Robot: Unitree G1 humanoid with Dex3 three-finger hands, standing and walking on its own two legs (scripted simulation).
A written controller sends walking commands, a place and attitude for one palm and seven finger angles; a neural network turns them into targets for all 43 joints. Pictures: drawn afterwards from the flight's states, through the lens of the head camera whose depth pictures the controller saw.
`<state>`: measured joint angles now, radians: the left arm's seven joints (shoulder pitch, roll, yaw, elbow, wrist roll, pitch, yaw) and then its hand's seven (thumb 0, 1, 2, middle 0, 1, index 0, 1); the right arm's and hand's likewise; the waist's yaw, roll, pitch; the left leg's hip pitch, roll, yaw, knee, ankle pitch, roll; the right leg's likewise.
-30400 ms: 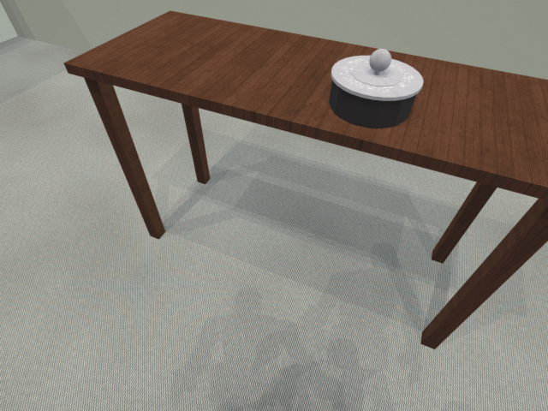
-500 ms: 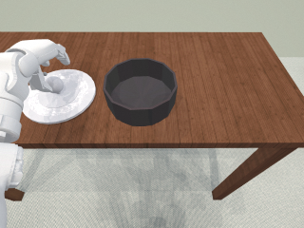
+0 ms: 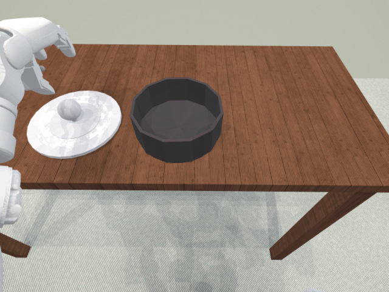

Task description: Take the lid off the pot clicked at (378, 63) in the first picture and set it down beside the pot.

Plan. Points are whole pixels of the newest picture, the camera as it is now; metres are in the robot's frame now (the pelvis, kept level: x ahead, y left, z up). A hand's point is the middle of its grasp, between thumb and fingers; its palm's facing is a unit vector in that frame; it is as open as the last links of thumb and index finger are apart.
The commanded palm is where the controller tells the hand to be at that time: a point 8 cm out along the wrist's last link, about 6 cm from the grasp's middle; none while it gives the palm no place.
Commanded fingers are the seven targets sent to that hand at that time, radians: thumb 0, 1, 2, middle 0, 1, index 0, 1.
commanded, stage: raise the empty hand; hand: left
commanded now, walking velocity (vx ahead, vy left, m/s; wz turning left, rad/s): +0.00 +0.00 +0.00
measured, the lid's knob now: (69, 109) +0.48 +0.27 +0.10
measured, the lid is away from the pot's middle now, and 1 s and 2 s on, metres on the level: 0.24 0.24 0.24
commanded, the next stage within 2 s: draw the hand back to the body in 0.36 s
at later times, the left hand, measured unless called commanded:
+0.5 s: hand (28, 55) +0.46 +0.27 +0.24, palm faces -0.22 -0.07 -0.97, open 11.0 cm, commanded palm +0.45 +0.27 +0.31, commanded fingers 0.00 -0.17 0.98 -0.54 -0.49 -0.54 -0.49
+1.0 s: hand (25, 78) +0.41 +0.26 +0.24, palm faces -0.05 -0.31 -0.95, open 11.0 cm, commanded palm +0.36 +0.28 +0.30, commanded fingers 0.00 -0.17 0.98 -0.54 -0.49 -0.54 -0.49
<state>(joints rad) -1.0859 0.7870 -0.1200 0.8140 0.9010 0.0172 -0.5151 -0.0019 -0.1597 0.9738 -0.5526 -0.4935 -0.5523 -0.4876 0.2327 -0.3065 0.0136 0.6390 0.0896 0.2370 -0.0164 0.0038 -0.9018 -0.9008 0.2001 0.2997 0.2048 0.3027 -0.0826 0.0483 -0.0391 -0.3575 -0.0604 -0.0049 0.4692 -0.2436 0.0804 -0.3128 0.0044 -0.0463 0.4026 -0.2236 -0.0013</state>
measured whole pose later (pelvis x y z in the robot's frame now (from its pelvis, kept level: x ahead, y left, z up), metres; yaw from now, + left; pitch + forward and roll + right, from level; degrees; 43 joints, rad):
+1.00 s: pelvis -0.01 +0.01 +0.00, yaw +0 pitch +3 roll -1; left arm -0.81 0.75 0.02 0.43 0.55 0.06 -0.47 0.00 -0.16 0.97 -0.55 -0.49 -0.56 -0.49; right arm 0.19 -0.29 0.02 0.56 0.09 0.18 0.00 0.01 -0.90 -0.90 0.20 0.30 0.20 0.30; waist 0.01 0.07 0.00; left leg -0.27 -0.08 0.00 0.43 -0.22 0.08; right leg -0.24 -0.01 -0.04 0.40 -0.22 -0.01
